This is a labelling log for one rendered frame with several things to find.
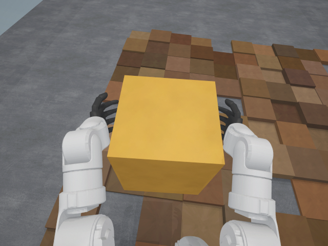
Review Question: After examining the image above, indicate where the left robot forearm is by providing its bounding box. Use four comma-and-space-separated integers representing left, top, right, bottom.
53, 116, 110, 246

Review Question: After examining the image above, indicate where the left robot hand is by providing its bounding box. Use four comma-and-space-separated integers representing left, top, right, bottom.
90, 92, 119, 133

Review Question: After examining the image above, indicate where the robot right upper arm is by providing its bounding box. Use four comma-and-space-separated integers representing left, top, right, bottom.
219, 220, 280, 246

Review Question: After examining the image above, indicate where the carton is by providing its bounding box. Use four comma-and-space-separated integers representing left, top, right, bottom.
107, 75, 225, 195

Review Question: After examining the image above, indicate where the robot left upper arm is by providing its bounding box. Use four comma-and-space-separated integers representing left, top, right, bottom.
54, 214, 115, 246

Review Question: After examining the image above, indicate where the right robot forearm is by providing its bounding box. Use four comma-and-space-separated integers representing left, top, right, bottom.
223, 123, 281, 246

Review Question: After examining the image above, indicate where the right robot hand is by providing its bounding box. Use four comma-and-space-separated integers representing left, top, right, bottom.
218, 99, 243, 140

